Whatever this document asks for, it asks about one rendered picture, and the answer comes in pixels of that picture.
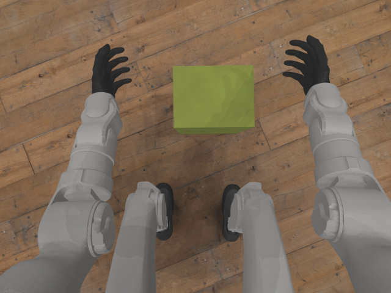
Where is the right robot foot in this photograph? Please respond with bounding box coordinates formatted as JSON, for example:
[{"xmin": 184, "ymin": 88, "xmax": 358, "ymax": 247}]
[{"xmin": 222, "ymin": 184, "xmax": 240, "ymax": 242}]

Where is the robot right upper arm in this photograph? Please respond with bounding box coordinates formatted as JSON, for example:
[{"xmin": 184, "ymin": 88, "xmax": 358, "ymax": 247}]
[{"xmin": 311, "ymin": 186, "xmax": 391, "ymax": 293}]

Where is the robot left hand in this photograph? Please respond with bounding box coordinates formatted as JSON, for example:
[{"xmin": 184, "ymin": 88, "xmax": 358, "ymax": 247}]
[{"xmin": 92, "ymin": 44, "xmax": 132, "ymax": 98}]

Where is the robot right forearm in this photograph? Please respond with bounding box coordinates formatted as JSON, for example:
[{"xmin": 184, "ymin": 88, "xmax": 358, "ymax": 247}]
[{"xmin": 303, "ymin": 83, "xmax": 391, "ymax": 204}]

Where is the right robot thigh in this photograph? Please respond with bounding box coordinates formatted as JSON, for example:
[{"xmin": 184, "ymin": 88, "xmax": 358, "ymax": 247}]
[{"xmin": 232, "ymin": 189, "xmax": 294, "ymax": 293}]

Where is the robot left upper arm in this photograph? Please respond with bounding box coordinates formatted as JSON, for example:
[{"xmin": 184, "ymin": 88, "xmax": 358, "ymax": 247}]
[{"xmin": 0, "ymin": 200, "xmax": 116, "ymax": 293}]

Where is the robot right hand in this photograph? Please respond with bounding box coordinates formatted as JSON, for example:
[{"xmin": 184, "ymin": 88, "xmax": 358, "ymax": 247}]
[{"xmin": 282, "ymin": 35, "xmax": 330, "ymax": 95}]

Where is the robot left forearm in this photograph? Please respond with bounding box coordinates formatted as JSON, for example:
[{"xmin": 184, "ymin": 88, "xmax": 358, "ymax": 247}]
[{"xmin": 38, "ymin": 92, "xmax": 123, "ymax": 249}]

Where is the carton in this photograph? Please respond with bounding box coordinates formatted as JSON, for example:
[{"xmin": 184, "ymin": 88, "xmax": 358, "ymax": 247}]
[{"xmin": 173, "ymin": 65, "xmax": 255, "ymax": 134}]

